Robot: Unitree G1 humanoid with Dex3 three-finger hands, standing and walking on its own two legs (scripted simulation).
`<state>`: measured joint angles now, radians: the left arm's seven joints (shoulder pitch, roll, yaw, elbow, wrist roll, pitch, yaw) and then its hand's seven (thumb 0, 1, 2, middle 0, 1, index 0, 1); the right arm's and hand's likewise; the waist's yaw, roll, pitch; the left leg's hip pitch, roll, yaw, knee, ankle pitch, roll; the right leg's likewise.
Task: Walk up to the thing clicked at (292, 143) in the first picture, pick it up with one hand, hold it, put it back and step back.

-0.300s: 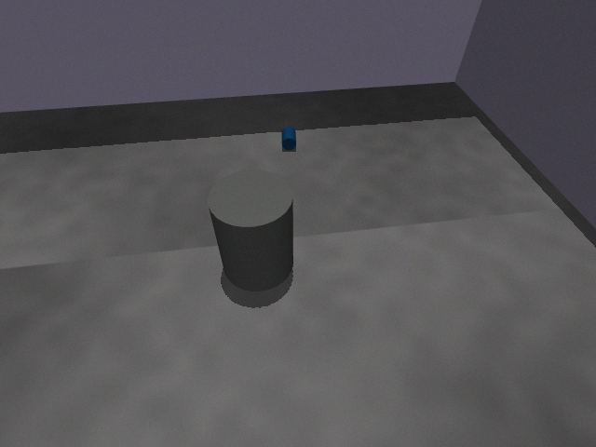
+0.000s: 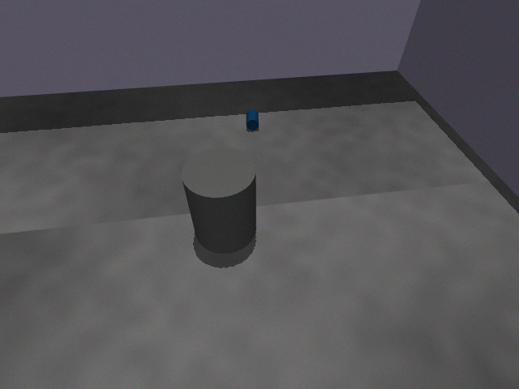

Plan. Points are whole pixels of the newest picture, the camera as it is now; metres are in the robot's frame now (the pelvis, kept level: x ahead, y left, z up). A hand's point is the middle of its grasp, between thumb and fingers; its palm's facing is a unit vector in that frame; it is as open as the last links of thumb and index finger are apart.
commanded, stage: stand
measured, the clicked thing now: (252, 120) +1.89 +0.07 -0.74
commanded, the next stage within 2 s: walk up in 0.82 s
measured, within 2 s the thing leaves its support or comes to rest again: neither
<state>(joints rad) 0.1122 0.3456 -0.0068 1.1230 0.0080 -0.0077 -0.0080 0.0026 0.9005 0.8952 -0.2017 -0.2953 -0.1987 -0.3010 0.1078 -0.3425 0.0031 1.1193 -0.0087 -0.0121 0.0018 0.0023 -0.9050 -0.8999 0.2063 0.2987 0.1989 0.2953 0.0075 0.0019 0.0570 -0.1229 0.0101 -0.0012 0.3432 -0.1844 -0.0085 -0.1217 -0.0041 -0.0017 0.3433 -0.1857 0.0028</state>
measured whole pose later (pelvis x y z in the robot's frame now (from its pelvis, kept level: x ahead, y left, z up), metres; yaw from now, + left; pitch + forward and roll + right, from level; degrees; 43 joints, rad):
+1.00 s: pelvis -0.01 -0.02 -0.01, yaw +10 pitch +0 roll +0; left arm 0.04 0.40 0.05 0.95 0.01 0.03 -0.02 0.00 0.90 0.90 -0.20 -0.30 -0.20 -0.30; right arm 0.20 -0.36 -0.06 0.98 -0.03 0.01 -0.01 0.00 -0.90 -0.90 0.21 0.30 0.20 0.30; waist -0.03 -0.01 0.12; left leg -0.25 -0.03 -0.17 0.42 -0.16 -0.02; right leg -0.28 0.04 0.02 0.66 -0.46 -0.02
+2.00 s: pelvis -0.01 -0.06 -0.02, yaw +40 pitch -2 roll +1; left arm 0.27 0.38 0.05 0.81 0.04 -0.03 -0.01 0.00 0.90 0.89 -0.21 -0.30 -0.20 -0.30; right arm 0.24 -0.44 -0.07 0.78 -0.02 0.04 0.02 0.00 -0.90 -0.90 0.21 0.30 0.20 0.30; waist 0.05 0.06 0.10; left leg -0.48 -0.03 -0.09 1.08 -0.44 0.00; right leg -0.28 -0.11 -0.10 0.61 -0.29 0.00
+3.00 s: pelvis +0.00 -0.04 -0.01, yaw +49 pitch -2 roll -1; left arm 0.08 0.37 0.01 1.08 0.00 0.00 -0.02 0.00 0.90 0.90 -0.20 -0.30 -0.20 -0.30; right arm 0.11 -0.36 0.01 1.08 -0.01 -0.02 0.00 0.00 -0.90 -0.90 0.21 0.30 0.20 0.30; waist 0.02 -0.01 0.07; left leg -0.21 0.00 -0.11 0.47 -0.21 -0.03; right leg -0.16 -0.05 -0.08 0.44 -0.24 0.03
